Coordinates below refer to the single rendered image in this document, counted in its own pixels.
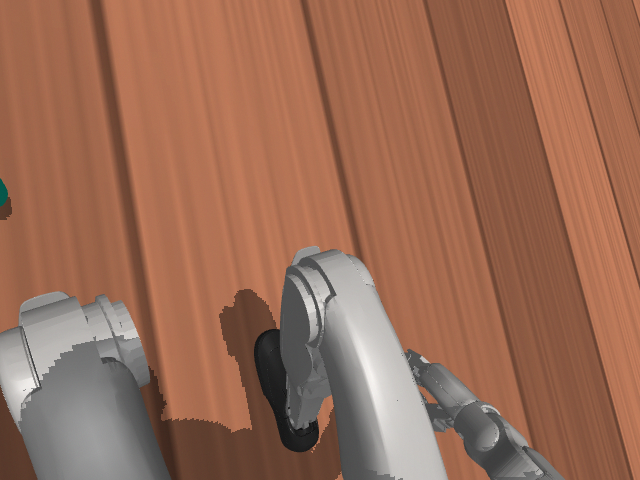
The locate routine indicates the right robot arm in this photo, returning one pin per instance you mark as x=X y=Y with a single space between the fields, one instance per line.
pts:
x=496 y=446

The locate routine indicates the right robot hand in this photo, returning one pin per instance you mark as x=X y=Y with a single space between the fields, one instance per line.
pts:
x=450 y=393

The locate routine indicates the can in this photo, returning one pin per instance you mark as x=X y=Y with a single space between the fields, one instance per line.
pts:
x=3 y=193

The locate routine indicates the right robot foot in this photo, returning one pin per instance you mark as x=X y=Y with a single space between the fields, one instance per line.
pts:
x=272 y=376

